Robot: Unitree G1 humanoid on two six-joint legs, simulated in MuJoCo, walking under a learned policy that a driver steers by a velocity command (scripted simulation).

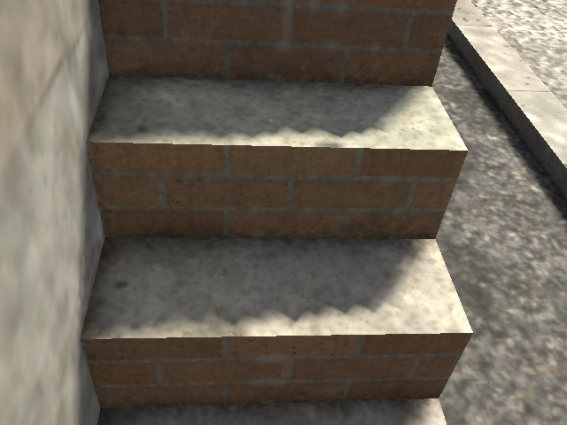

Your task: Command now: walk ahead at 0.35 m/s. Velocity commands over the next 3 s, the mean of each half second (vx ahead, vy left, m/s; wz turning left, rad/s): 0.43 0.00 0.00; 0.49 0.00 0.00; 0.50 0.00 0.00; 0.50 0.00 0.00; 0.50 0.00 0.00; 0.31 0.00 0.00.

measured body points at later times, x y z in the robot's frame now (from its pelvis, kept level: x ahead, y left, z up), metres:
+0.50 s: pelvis -0.04 +0.02 -0.14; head -0.05 +0.00 +0.31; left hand +0.14 +0.28 -0.20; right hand +0.08 -0.24 -0.26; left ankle -0.10 +0.13 -0.85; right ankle -0.07 -0.12 -0.86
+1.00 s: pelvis +0.04 -0.04 -0.06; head +0.08 +0.01 +0.39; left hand +0.27 +0.12 -0.16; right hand +0.08 -0.29 -0.16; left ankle -0.07 +0.11 -0.72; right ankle +0.17 -0.14 -0.65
